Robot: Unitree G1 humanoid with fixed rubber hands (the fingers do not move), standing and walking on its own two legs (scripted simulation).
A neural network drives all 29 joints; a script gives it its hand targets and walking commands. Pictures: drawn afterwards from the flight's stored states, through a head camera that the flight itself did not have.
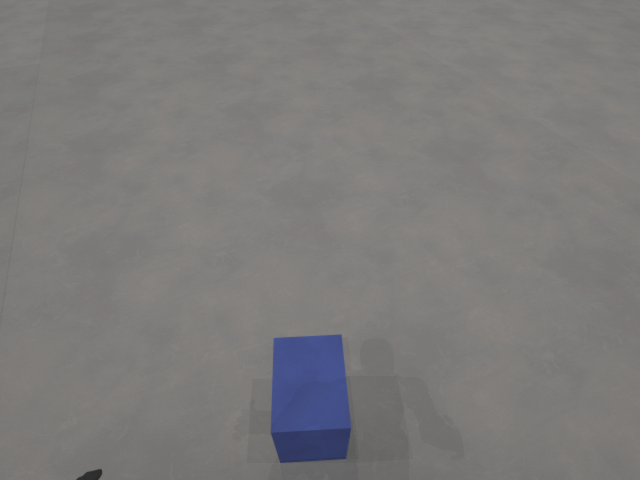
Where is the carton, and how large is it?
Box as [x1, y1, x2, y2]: [271, 334, 350, 462]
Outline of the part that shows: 341,334 274,338 271,434 280,462 345,458 350,431 350,422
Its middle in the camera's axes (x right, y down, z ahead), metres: -0.02 +0.44 +1.07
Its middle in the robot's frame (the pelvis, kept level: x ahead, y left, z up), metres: +0.46 +0.04 -0.61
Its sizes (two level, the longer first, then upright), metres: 0.242 0.186 0.269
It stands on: the floor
